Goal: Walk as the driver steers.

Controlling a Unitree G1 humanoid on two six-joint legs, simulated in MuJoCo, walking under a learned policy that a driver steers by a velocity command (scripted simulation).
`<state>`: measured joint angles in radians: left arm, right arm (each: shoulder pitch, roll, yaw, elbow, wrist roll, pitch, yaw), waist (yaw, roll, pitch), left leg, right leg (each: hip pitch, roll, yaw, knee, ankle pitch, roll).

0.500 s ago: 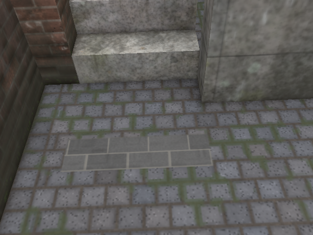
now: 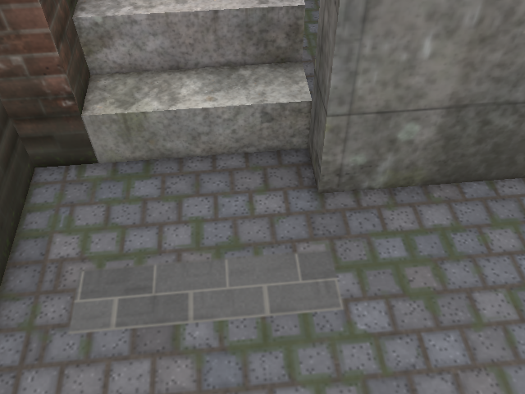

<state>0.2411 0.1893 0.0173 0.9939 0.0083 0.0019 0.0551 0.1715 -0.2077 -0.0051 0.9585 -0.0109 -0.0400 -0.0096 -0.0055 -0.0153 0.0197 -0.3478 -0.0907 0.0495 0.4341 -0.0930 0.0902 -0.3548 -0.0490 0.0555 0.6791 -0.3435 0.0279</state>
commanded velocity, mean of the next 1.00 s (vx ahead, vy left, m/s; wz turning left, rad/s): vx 0.03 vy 0.00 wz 0.00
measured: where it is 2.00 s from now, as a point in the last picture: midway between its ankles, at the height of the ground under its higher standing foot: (262, 346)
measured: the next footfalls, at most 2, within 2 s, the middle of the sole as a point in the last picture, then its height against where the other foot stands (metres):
right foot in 0.04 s outside the picture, level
right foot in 1.66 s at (317, 369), level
